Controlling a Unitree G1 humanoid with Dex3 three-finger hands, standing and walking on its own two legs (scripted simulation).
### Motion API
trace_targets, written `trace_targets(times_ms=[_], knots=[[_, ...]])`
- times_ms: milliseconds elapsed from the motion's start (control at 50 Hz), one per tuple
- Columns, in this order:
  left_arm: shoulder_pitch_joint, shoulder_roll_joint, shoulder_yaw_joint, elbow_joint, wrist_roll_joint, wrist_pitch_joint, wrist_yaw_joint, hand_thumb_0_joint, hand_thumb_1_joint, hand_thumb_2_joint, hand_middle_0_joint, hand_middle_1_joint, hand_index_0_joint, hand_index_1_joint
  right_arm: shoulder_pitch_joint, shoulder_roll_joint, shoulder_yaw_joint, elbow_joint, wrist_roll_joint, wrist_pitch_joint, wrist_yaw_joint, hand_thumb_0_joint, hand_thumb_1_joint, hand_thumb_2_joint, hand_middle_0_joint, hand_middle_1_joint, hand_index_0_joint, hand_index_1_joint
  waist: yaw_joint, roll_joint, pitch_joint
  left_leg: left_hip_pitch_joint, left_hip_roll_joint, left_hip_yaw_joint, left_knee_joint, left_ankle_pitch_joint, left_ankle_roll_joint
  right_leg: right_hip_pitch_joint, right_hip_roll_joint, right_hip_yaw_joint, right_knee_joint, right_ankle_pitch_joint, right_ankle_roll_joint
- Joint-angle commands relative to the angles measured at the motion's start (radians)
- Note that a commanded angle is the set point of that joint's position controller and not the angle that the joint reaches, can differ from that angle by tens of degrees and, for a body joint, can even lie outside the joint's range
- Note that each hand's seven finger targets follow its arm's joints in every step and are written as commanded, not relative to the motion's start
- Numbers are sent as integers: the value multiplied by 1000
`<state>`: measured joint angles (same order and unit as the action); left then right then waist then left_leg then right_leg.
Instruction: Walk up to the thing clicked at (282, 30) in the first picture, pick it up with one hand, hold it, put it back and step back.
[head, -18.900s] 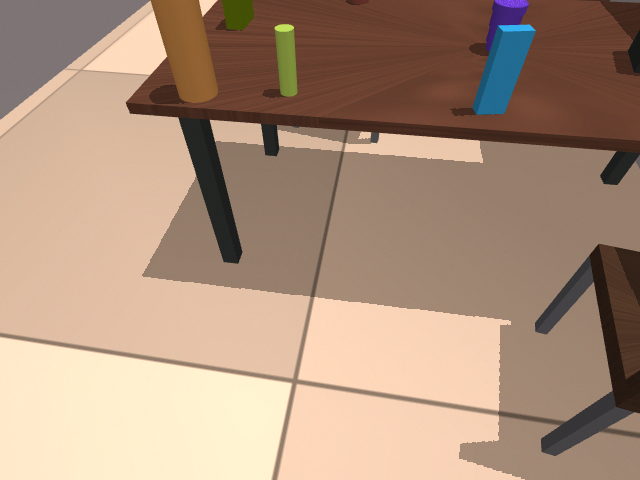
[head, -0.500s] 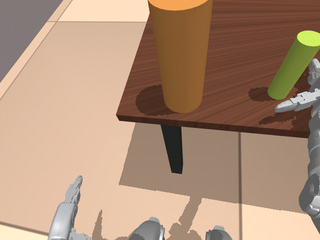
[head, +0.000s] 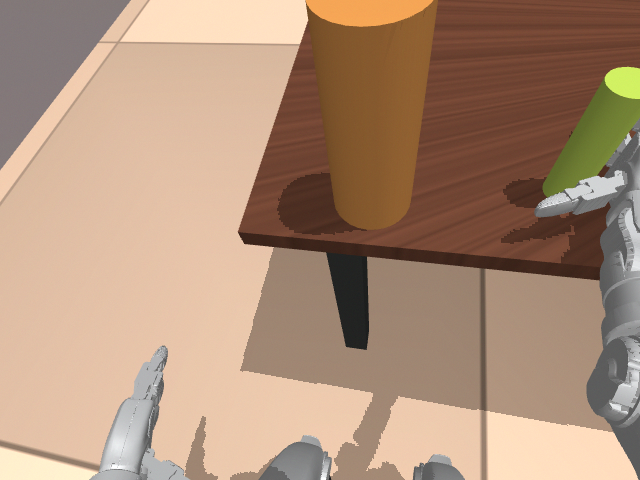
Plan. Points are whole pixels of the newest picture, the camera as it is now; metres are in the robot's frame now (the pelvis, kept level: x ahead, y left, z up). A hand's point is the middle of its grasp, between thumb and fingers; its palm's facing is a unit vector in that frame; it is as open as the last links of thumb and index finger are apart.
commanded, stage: close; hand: right
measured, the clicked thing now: (591, 144) +0.51 -0.21 +0.11
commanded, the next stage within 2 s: settle in 0.60 s
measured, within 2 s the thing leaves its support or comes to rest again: leaves its support in 0.98 s
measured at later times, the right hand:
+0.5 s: hand (582, 161) +0.50 -0.21 +0.08, palm faces +0.15 +0.99 +0.00, open 11.4 cm
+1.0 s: hand (578, 152) +0.51 -0.20 +0.09, palm faces +0.13 +0.99 -0.01, open 5.8 cm
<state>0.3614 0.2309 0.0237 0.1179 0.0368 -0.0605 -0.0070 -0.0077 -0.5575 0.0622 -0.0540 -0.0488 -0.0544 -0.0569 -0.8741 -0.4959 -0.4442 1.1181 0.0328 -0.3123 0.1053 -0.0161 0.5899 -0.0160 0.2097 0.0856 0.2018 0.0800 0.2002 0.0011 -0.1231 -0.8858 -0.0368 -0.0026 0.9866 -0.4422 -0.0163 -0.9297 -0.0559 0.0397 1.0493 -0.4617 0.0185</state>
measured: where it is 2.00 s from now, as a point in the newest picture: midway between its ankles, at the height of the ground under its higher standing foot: outside the picture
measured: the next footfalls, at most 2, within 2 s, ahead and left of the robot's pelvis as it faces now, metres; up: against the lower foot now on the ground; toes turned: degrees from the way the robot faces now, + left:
none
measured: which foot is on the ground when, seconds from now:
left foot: down 0.00-1.00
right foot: down 0.00-1.00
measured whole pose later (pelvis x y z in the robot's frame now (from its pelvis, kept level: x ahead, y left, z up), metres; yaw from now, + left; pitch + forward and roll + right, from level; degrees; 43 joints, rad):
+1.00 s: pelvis +0.01 +0.00 +0.01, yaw +0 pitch +19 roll +2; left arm 0.36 0.23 0.02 0.16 0.04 -0.06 -0.01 -0.01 -0.54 0.05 -0.06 -0.06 -0.07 -0.06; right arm -0.84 -0.46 -0.43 1.08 0.04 -0.29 0.11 -0.01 -0.11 -1.12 0.96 1.13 0.97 1.14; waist 0.18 -0.01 -0.13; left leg -0.85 -0.03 -0.01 0.95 -0.43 -0.02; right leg -0.89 -0.05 0.03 1.01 -0.45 0.02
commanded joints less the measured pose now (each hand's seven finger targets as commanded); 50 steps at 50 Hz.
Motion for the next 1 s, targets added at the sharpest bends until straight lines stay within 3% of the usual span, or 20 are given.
trace_targets(times_ms=[0,40,60,100,140,220,240,300,380,420,480,560,600,660,680,720,780,820,880,980], knots=[[26,122,63,-150,-4,-55,4,0,-557,59,-45,-52,-45,-53,-465,-211,18,-193,4,-68,10,0,604,-9,394,180,388,182,-6,-187,-475,157,-10,20,-100,308,29,343,22,-14,-113,317,-26],[1,173,104,-202,3,-62,10,0,-548,55,-43,-54,-46,-52,-496,-247,-5,-233,4,-65,20,0,583,-33,423,209,417,210,9,-224,-580,172,-14,31,-90,355,31,437,16,-5,-107,412,-18],[19,161,93,-180,7,-59,6,0,-551,59,-43,-54,-44,-54,-454,-201,14,-190,8,-58,25,0,578,-60,443,237,439,238,12,-224,-562,164,-15,36,-82,372,31,436,15,-4,-103,456,-14],[70,161,102,-132,0,-48,1,0,-551,59,-42,-54,-44,-52,-380,-215,-17,-155,17,-45,22,0,560,-106,514,299,513,300,-10,-198,-517,168,-16,37,-86,382,30,411,18,-8,-108,467,-15],[0,177,115,-196,-5,-49,-1,0,-550,57,-41,-52,-43,-50,-422,-251,-37,-253,27,-54,18,0,559,-116,581,338,579,340,-28,-185,-573,227,-15,37,-89,413,28,412,19,-8,-114,476,-16],[7,175,126,-193,-13,-48,4,0,-549,58,-41,-51,-42,-50,-363,-141,12,-199,37,-42,13,0,497,-185,688,429,687,430,3,-84,-476,240,-18,38,-117,391,21,356,20,-13,-127,385,-31],[20,155,109,-141,-12,-45,1,0,-548,58,-41,-52,-43,-50,-349,-154,0,-161,34,-48,10,0,463,-222,757,481,756,482,-3,-75,-419,220,-17,32,-121,380,18,317,23,-18,-127,364,-35],[0,168,116,-185,-10,-47,5,0,-540,51,-39,-48,-42,-44,-404,-262,-62,-273,26,-73,-4,0,412,-336,840,598,844,600,-29,-93,-490,257,-10,12,-119,394,15,329,29,-24,-126,367,-38],[89,120,79,-102,-7,-35,-2,0,-525,40,-39,-52,-46,-44,-360,-201,-11,-185,16,-80,8,0,206,-491,944,733,942,734,-7,-122,-397,210,-11,11,-120,364,20,330,33,-30,-128,347,-33],[12,163,115,-183,-7,-49,8,0,-526,39,-40,-52,-47,-44,-446,-249,-28,-269,17,-89,14,0,158,-539,976,777,974,778,19,-140,-503,228,-5,4,-116,399,17,370,28,-25,-111,371,-36],[25,145,103,-104,0,-54,8,0,-527,40,-42,-54,-50,-46,-482,-159,37,-219,23,-81,31,0,53,-660,1070,890,1071,892,31,-177,-443,139,-6,11,-103,362,23,372,24,-18,-103,367,-31],[2,179,104,-203,0,-64,9,0,-532,43,-43,-54,-50,-47,-470,-245,-15,-264,19,-72,23,0,-123,-782,1194,1011,1191,1012,-7,-193,-602,216,-10,21,-105,390,26,445,27,-15,-109,418,-24],[87,162,100,-131,-1,-47,4,0,-526,41,-42,-55,-49,-47,-382,-196,-4,-149,24,-52,23,0,-189,-828,1259,1067,1253,1068,11,-176,-484,186,-17,35,-117,356,29,404,27,-13,-129,390,-20],[10,182,112,-200,-8,-49,9,0,-535,44,-43,-53,-49,-47,-422,-273,-46,-256,26,-65,12,0,-307,-860,1308,1097,1296,1099,-14,-161,-547,245,-9,28,-118,389,22,397,27,-17,-124,396,-26],[4,177,114,-200,-8,-48,7,0,-528,39,-42,-54,-49,-46,-377,-235,-33,-188,29,-61,13,0,-366,-905,1361,1148,1346,1149,-5,-115,-487,236,-13,32,-118,366,22,351,28,-16,-129,363,-28],[35,153,101,-147,-6,-45,4,0,-563,61,-61,-60,-58,-64,-364,-201,-21,-164,31,-69,9,0,-420,-1065,1304,1244,1308,1245,-1,-109,-401,206,-11,21,-123,339,18,293,29,-21,-128,311,-35],[-23,153,99,-188,-8,-58,9,0,-564,59,-62,-59,-59,-63,-459,-257,-41,-242,26,-88,2,0,-509,-1195,1337,1323,1345,1324,-17,-107,-466,229,-8,10,-130,301,19,304,29,-22,-131,269,-40],[14,138,85,-154,-3,-55,7,0,-554,53,-60,-61,-60,-62,-451,-232,-22,-229,20,-89,7,0,-571,-1249,1362,1367,1368,1368,-14,-141,-484,221,-10,12,-117,336,22,344,29,-24,-126,315,-33],[40,138,74,-150,-2,-51,9,0,-551,52,-58,-60,-57,-61,-501,-239,-9,-315,24,-86,8,0,-630,-1308,1374,1410,1379,1411,-13,-201,-576,242,-10,19,-113,384,26,436,28,-21,-131,400,-23],[-4,169,102,-112,-6,-46,18,0,-537,49,-58,-62,-60,-60,-562,-267,-5,-384,32,-55,-3,0,-582,-1282,1438,1426,1444,1427,-22,-249,-581,228,-12,28,-135,390,30,522,23,-18,-153,461,-15]])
